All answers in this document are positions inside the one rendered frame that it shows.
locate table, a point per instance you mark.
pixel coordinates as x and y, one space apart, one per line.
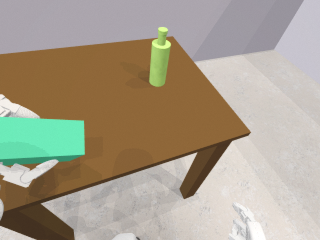
129 124

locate robot right hand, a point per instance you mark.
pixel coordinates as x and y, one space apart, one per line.
252 231

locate robot left hand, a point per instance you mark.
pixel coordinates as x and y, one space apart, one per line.
18 174

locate sponge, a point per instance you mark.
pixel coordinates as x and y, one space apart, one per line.
37 140

